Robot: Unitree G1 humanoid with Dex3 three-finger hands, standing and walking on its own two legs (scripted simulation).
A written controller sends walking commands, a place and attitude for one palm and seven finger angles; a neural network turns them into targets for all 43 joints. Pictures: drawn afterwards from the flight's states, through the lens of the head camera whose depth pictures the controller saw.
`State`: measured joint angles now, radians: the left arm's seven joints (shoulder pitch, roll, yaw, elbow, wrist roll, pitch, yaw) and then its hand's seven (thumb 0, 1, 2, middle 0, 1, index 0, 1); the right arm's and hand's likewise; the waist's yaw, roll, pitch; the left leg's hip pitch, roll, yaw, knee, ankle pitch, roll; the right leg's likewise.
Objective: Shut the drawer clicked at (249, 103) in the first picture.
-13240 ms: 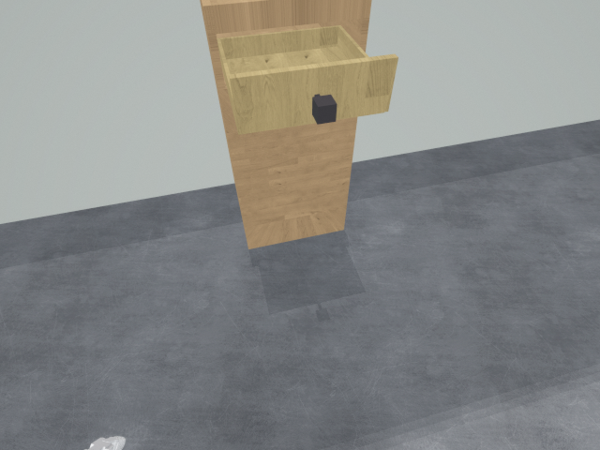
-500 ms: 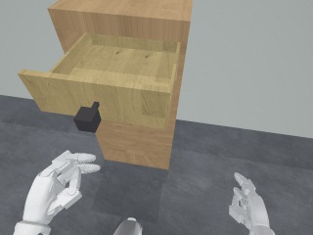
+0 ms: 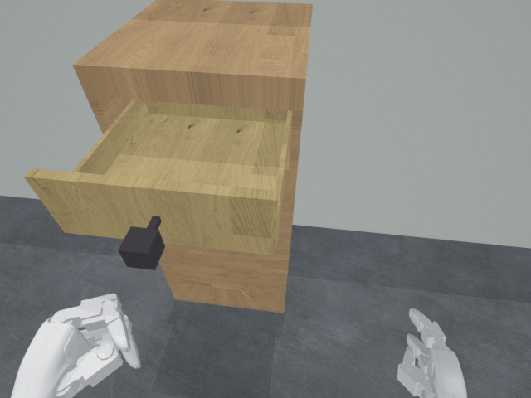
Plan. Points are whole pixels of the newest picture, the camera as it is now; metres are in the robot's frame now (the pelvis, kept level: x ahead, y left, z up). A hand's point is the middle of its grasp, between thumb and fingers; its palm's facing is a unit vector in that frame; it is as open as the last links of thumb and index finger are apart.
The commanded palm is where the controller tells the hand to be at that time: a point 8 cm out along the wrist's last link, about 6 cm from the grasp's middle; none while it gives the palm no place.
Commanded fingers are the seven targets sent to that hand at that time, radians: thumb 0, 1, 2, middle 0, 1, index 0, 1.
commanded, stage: raise the hand and make a fist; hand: left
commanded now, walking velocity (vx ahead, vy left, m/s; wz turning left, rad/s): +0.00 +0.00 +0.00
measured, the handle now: (148, 237) +0.33 +0.22 +0.08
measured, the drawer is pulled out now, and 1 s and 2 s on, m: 0.24 0.24 0.24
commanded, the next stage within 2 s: bring the fist close to the handle in 0.80 s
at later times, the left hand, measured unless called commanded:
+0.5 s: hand (81, 329) +0.15 +0.20 +0.17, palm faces +0.04 -0.99 -0.14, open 3.2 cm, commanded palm +0.10 +0.24 +0.18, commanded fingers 0.00 0.90 0.90 -1.40 -1.60 -1.40 -1.60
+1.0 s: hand (101, 322) +0.16 +0.19 +0.15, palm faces +0.02 -0.99 -0.11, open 3.2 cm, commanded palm +0.12 +0.24 +0.17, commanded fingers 0.00 0.90 0.90 -1.40 -1.60 -1.40 -1.60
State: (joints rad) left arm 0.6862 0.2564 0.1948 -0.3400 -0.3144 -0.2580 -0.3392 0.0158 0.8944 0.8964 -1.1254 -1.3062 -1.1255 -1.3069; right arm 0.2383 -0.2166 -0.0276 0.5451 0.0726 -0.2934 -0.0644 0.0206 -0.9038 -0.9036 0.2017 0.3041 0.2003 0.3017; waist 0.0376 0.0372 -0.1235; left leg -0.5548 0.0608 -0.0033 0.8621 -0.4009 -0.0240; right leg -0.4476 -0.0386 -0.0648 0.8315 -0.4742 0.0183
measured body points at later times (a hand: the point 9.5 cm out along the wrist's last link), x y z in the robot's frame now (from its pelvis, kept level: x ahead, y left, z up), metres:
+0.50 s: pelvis +0.00 -0.01 +0.02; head -0.04 -0.03 +0.47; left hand +0.14 +0.25 +0.18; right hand +0.21 -0.21 -0.02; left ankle +0.02 +0.13 -0.70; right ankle -0.03 -0.13 -0.70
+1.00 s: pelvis +0.01 -0.01 +0.02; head -0.02 -0.04 +0.47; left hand +0.16 +0.25 +0.16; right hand +0.22 -0.23 -0.02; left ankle +0.02 +0.13 -0.70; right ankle -0.03 -0.13 -0.70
